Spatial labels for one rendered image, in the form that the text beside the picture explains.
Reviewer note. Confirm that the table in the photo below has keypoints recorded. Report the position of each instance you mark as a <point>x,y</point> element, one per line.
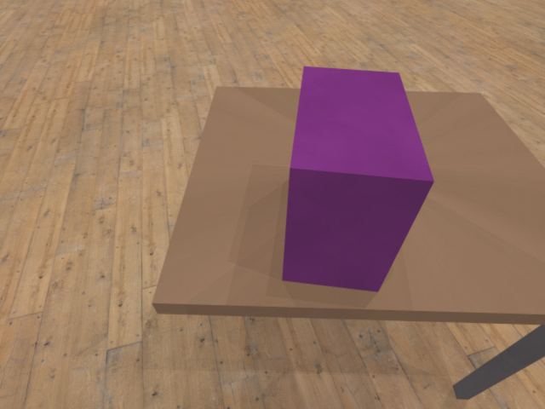
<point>474,254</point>

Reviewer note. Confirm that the carton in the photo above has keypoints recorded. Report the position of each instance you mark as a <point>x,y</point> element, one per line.
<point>358,178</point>

